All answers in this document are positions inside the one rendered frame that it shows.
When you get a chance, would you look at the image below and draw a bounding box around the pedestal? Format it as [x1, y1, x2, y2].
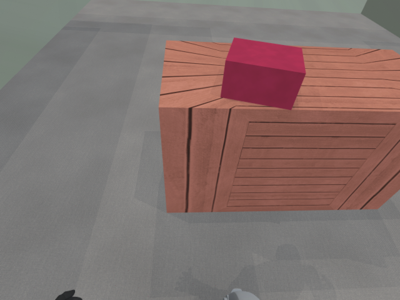
[159, 41, 400, 213]

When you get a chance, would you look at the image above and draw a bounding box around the carton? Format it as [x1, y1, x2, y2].
[221, 37, 306, 110]

